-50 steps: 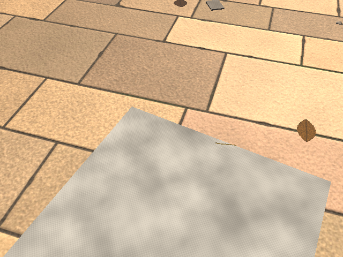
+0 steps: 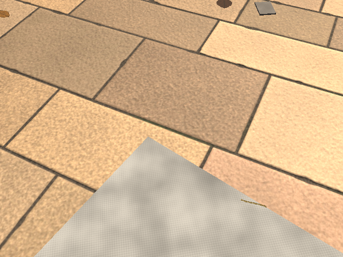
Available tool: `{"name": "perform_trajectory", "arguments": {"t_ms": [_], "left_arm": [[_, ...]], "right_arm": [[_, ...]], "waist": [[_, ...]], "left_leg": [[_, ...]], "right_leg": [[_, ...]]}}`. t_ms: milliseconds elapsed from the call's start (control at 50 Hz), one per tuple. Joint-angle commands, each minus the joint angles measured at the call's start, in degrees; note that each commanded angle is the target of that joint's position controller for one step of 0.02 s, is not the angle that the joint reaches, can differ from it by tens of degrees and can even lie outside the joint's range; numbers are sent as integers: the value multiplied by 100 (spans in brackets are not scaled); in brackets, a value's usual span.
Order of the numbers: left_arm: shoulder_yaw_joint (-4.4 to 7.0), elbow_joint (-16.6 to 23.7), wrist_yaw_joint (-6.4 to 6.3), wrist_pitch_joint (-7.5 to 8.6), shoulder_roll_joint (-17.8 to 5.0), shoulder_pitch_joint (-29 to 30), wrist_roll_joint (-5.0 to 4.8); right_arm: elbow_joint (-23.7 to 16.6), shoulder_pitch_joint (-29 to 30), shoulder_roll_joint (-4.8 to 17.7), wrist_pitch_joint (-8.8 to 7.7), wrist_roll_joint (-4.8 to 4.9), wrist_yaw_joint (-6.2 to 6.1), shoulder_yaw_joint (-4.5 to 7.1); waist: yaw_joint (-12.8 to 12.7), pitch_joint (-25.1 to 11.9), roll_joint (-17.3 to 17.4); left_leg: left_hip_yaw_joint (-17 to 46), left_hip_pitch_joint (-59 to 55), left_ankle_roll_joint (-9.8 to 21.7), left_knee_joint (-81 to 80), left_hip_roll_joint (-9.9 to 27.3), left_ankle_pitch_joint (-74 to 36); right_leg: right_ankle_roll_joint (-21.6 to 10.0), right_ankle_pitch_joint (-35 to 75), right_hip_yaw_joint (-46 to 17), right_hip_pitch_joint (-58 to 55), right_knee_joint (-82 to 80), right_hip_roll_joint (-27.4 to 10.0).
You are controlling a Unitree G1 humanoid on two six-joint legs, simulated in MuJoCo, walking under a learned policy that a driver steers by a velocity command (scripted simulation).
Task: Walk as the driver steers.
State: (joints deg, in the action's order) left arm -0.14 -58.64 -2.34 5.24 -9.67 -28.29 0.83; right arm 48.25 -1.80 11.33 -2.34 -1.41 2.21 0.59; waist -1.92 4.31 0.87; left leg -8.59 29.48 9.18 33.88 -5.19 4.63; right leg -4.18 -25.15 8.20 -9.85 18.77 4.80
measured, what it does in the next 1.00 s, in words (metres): walks ahead, turning left: left foot, then right foot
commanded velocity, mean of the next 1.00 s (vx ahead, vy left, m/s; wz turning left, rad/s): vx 0.50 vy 0.00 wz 0.46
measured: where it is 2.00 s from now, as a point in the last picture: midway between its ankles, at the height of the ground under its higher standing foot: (127, 155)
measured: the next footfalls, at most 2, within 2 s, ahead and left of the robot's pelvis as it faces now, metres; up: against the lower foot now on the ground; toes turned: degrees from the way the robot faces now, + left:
left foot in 0.02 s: +0.16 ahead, +0.03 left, +0.00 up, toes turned +3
right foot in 0.56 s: +0.51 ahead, -0.07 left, +0.00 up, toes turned +22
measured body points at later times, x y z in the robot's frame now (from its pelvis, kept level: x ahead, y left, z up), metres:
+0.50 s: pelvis +0.27 -0.01 +0.02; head +0.31 +0.01 +0.46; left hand +0.46 +0.26 -0.07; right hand +0.28 -0.29 -0.11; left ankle +0.12 +0.02 -0.72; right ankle +0.47 -0.10 -0.69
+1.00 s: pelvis +0.52 +0.05 +0.02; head +0.54 +0.07 +0.47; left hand +0.34 +0.24 -0.11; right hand +0.81 -0.03 -0.07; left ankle +0.58 +0.22 -0.69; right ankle +0.48 -0.08 -0.72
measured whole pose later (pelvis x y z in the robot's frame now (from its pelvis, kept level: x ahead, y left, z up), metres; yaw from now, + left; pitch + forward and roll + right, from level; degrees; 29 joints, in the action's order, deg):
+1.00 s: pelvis +0.52 +0.05 +0.02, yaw +29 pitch +2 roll -2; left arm 1.5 -53.7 1.0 5.1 -12.8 -27.5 0.9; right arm 42.8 -1.7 13.2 -1.7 -2.1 3.3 0.3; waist -4.7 1.5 1.9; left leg -1.4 32.7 3.3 37.1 2.5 5.7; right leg -1.5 -15.9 6.8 -0.9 13.3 1.8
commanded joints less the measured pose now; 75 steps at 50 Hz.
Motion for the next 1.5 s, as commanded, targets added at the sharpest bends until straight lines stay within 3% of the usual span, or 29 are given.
{"name": "perform_trajectory", "arguments": {"t_ms": [20, 40, 60, 80, 100, 140, 240, 320, 440, 500, 540, 560, 580, 600, 640, 680, 780, 900, 980, 1020, 1060, 1080, 1100, 1120, 1140, 1160, 1200, 1280, 1500], "left_arm": [[294, 473, -44, -5, -1323, 672, -24], [167, 686, 52, 56, -626, 606, 166], [204, 947, 141, 53, -708, 277, 11], [225, 1028, 182, 136, -1040, 728, 73], [255, 1114, 221, 186, -1116, 1015, 42], [240, 1126, 211, 45, -975, 1045, 148], [198, 1513, 270, -284, -776, 1711, 201], [201, 1865, 310, -332, -849, 2650, 166], [110, 2316, 379, -254, -877, 3695, 108], [129, 2338, 358, -162, -1024, 3359, 52], [263, 1954, 247, -78, -1332, 2024, 22], [358, 1797, 146, -3, -1608, 1125, 103], [467, 1797, 48, -12, -2040, 459, 264], [533, 1801, 90, -110, -2137, 724, 211], [354, 1921, 149, -147, -1100, 1500, 103], [294, 1733, 177, -79, -944, 1453, 111], [315, 1324, 310, 174, -980, 950, 13], [318, 998, 340, 120, -1056, 516, -22], [353, 735, 311, 47, -1249, 50, 1], [364, 625, 281, -26, -1310, -34, 11], [341, 535, 260, -94, -1288, -48, -32], [289, 630, 253, -87, -1166, 16, -55], [147, 977, 298, -60, -635, -92, -160], [278, 937, 262, -93, -999, -130, -63], [355, 999, 253, -125, -1194, 294, 5], [319, 1037, 294, -98, -1041, 525, -8], [310, 939, 336, -194, -879, 484, 64], [324, 961, 449, -346, -737, 740, 139], [199, 1569, 415, -281, -613, 2771, 85]], "right_arm": [[529, -2685, 1132, -29, -59, -113, 432], [514, -2519, 1338, -5, -5, -150, 455], [443, -2310, 1567, 25, 66, -137, 539], [352, -1846, 1281, 38, 151, -138, 517], [282, -1547, 1011, 36, 130, -140, 460], [246, -1356, 791, -61, 98, -177, 386], [366, -1861, 1076, -207, 148, -199, 413], [426, -2519, 1055, -140, 151, -216, 411], [392, -2997, 1133, -98, 47, -299, 430], [251, -2645, 1273, -109, 29, -358, 474], [132, -2224, 1400, -171, 66, -286, 498], [46, -2150, 1286, -239, 134, -211, 472], [-136, -2480, 687, -272, 278, -218, 337], [-245, -2938, 875, -216, 248, -245, 349], [-88, -2248, 1108, -72, 11, -211, 390], [-177, -2012, 886, -3, -74, -96, 367], [-347, -1624, 652, 104, -109, 30, 281], [-799, -167, 463, 16, -90, 132, 73], [-962, 386, 555, -23, -54, 93, 31], [-951, 325, 619, -57, -76, 41, 48], [-568, -722, 743, -153, -147, -41, 138], [-266, -1703, 1040, -209, -236, -112, 253], [-200, -2444, 1618, -215, -324, -201, 400], [-131, -2479, 1695, -118, -46, -214, 464], [-140, -2027, 1401, -97, 61, -201, 400], [-179, -1644, 1066, -136, 73, -172, 318], [-142, -1298, 731, -211, 78, -168, 234], [129, -1625, 800, -350, 116, -179, 267], [779, -2638, 821, -304, 39, -250, 219]], "waist": [[1610, -1163, -394], [1022, -1262, 686], [713, -1737, 1068], [627, -874, 173], [461, -301, -183], [33, -11, -711], [93, -38, -116], [538, -135, 186], [882, -105, 386], [572, -179, 504], [-71, -776, 331], [-459, -1398, 62], [-453, -2234, -953], [-60, -2546, -1879], [74, -861, -232], [221, -415, -435], [317, -336, -619], [86, -113, -570], [-83, -29, -612], [-21, -58, -654], [460, -606, -457], [836, -1235, -214], [955, -2025, 899], [894, -2107, 1093], [685, -1241, 553], [515, -724, 385], [142, -307, 385], [0, -203, 265], [429, 238, 192]], "left_leg": [[889, -3130, 708, -681, 317, 359], [2708, -3973, 984, -316, 1618, -525], [5188, -4733, 2016, -1316, 2373, 548], [4702, -3975, 1725, -1937, 2236, 1415], [4238, -3114, 1504, -2221, 2075, 1301], [3425, -2051, 1102, -2305, 1592, 18], [2574, -1497, 669, -2360, 985, -1129], [2688, -2268, 238, -2136, 895, -1495], [3057, -3290, 334, -1655, 1030, -2131], [3201, -3090, 167, -1319, 1125, -2514], [3015, -2562, -118, -127, 799, -3335], [2801, -1860, -238, 1086, 498, -2444], [2079, -628, -374, 2743, -25, 814], [1667, 404, -408, 3679, -319, 2796], [1535, 652, -446, 3824, 377, 1673], [1467, 389, -507, 3418, 613, 1414], [1484, 623, -552, 2933, 588, 954], [791, 411, -684, 943, 738, -216], [503, 75, -567, 174, 704, 124], [419, -224, -414, -143, 573, 546], [312, -1697, -183, -808, 262, 510], [895, -3132, 39, -809, 765, 668], [3265, -4802, 547, -1104, 2528, 1347], [4657, -4729, 911, -1752, 2990, 1116], [3776, -4121, 777, -1761, 2656, 1027], [3136, -3358, 636, -1960, 2374, 680], [2306, -2372, 284, -2353, 1863, 193], [1723, -2183, 351, -2700, 1641, -584], [1061, -3114, 173, -2347, 1598, -2465]], "right_leg": [[222, 6090, 62, 1775, 4290, -1308], [108, -82, -27, 3423, 6065, -431], [189, -534, -1056, 4951, 7192, -17], [65, 258, -1339, 5371, 6595, -470], [82, 608, -1241, 5196, 6151, -621], [289, 741, -1223, 4515, 5378, -910], [646, 1488, -874, 4384, 4003, -1046], [699, 2365, -845, 4947, 3089, -927], [605, 2216, -851, 5186, 2005, -577], [410, 1996, -956, 4086, 1267, -411], [170, 1895, -897, 2081, 740, -203], [-42, 1605, -1442, 654, 690, -845], [-373, 917, -3256, -812, 613, -2527], [-942, 509, -5424, -919, -64, -3156], [-730, 57, -3864, 809, -349, -2540], [-568, 1197, -2766, 1625, -630, -2056], [-676, 2648, -1777, 1766, -950, -1870], [-542, 3133, -891, 1830, -1107, -1546], [-535, 3486, -944, 1322, -888, -1808], [-505, 4074, -943, 1016, -515, -1911], [-348, 5163, -626, 1076, 879, -1668], [-214, 4333, -459, 1880, 2062, -1451], [54, 1607, -79, 3729, 4061, -801], [55, -482, -560, 4651, 5055, -349], [-3, -105, -894, 5024, 5226, -718], [-9, 309, -929, 4916, 4979, -884], [87, 662, -907, 4324, 4414, -1103], [259, 1272, -773, 4387, 4131, -1130], [166, 2409, -404, 4505, 1695, -825]]}}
